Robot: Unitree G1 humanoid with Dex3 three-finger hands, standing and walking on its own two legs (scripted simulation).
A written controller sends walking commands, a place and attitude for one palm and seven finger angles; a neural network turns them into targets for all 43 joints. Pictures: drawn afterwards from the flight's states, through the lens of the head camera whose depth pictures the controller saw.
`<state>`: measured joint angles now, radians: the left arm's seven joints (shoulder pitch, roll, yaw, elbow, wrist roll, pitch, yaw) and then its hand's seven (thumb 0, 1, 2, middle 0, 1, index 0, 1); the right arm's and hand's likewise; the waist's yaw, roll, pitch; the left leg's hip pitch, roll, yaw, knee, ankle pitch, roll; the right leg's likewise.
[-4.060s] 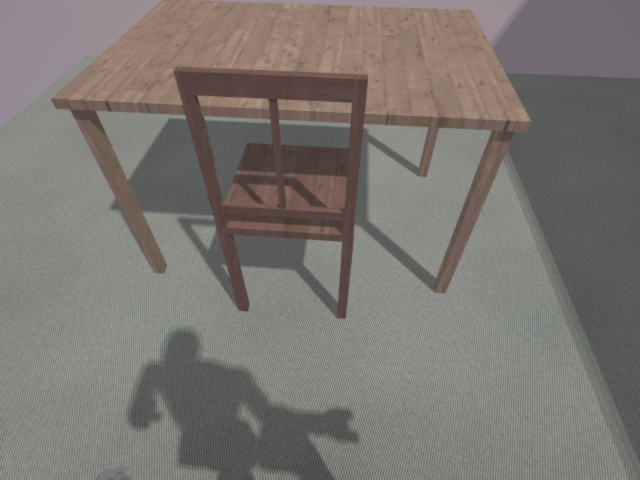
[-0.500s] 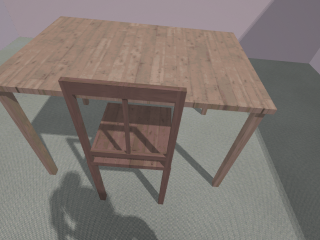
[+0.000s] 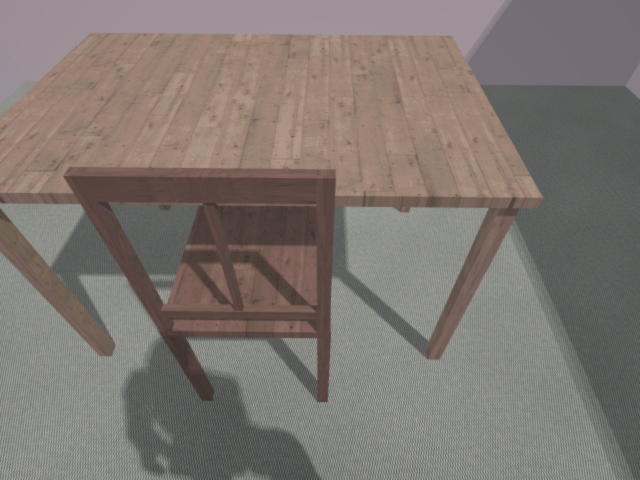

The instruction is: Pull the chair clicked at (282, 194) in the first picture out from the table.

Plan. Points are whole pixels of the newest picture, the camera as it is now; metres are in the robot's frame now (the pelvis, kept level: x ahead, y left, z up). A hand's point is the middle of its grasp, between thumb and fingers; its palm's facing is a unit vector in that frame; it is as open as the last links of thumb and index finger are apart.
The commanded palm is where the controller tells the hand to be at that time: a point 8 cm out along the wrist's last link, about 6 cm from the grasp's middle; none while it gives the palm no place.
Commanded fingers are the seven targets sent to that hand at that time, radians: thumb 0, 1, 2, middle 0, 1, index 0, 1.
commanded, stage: come to a stop and stand still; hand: left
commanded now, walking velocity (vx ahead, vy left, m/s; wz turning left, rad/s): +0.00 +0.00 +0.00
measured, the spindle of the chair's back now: (226, 262) +0.50 +0.19 -0.08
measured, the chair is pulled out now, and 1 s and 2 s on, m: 0.00 0.00 0.00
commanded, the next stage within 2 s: look again from close up in 0.16 s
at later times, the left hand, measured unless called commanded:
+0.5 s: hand out of the picture -0.04 +0.18 -0.18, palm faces +0.02 -0.98 -0.19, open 7.4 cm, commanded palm none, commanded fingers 0.00 0.90 0.90 -0.20 -0.30 -0.20 -0.30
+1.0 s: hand out of the picture +0.00 +0.21 -0.18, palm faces -0.01 -0.98 -0.20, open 7.3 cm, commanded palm none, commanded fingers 0.00 0.90 0.90 -0.20 -0.30 -0.20 -0.30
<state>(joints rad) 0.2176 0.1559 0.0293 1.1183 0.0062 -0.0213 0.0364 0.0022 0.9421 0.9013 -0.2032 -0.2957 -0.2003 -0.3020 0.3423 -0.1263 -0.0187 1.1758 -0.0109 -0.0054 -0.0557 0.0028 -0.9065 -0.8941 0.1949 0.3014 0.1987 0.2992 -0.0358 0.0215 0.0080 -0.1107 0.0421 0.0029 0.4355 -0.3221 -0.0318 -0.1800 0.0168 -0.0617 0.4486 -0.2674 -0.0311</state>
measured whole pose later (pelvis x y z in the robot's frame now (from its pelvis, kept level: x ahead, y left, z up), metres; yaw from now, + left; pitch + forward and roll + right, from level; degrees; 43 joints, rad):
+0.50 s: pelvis -0.02 +0.02 +0.00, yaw -1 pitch -1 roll -1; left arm 0.34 0.13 -0.01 1.12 0.02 -0.01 0.03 0.00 0.91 0.90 -0.20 -0.30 -0.20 -0.30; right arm 0.29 -0.18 -0.01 1.05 -0.01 -0.02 -0.03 0.01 -0.93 -0.89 0.19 0.30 0.20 0.30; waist 0.00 0.04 0.00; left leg -0.18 0.02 0.04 0.52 -0.33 0.01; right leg -0.22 0.00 -0.04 0.50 -0.27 -0.01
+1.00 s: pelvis +0.00 +0.04 +0.00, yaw -2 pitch +0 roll +0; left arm 0.27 0.14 -0.01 1.12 0.01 -0.01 0.03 0.01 0.92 0.90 -0.20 -0.30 -0.20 -0.30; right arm 0.31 -0.13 0.02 1.13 -0.01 -0.03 -0.04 0.00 -0.91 -0.89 0.20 0.30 0.20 0.30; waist 0.00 0.01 0.04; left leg -0.13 -0.03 0.07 0.46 -0.32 0.04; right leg -0.22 -0.04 -0.01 0.51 -0.29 0.02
